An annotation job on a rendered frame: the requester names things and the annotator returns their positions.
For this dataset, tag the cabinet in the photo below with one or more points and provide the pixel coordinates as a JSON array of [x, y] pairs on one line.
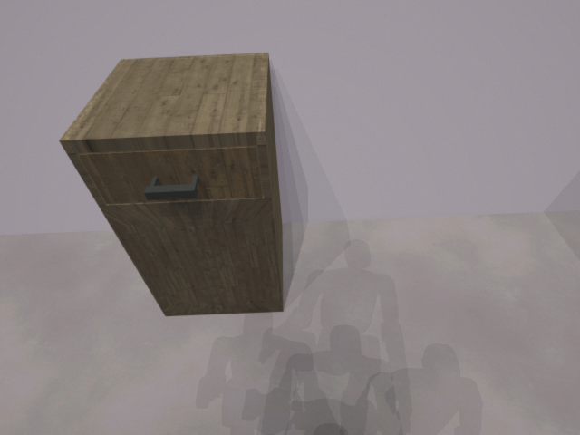
[[208, 256]]

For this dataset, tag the drawer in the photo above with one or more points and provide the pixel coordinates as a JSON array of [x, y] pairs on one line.
[[224, 172]]

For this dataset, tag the handle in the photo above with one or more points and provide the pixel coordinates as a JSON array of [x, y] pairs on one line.
[[154, 192]]

